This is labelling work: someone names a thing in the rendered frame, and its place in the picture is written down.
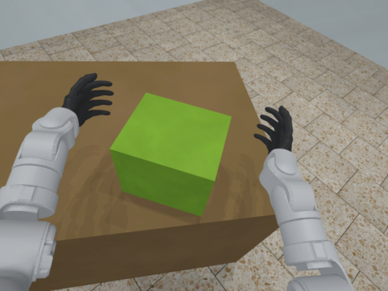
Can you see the carton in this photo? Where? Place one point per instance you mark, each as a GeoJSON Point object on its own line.
{"type": "Point", "coordinates": [169, 152]}

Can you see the right robot upper arm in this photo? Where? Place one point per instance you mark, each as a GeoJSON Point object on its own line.
{"type": "Point", "coordinates": [331, 282]}

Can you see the left robot forearm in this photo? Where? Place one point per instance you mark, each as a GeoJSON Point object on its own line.
{"type": "Point", "coordinates": [30, 192]}

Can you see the left robot upper arm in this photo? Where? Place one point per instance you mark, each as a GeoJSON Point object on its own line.
{"type": "Point", "coordinates": [26, 252]}

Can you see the pedestal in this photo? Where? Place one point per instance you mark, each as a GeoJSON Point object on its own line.
{"type": "Point", "coordinates": [104, 234]}

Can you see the right robot forearm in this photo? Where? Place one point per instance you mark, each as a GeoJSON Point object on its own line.
{"type": "Point", "coordinates": [306, 245]}

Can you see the robot left hand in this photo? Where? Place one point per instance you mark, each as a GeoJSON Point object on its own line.
{"type": "Point", "coordinates": [78, 100]}

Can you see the robot right hand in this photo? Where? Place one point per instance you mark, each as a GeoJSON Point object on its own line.
{"type": "Point", "coordinates": [282, 137]}

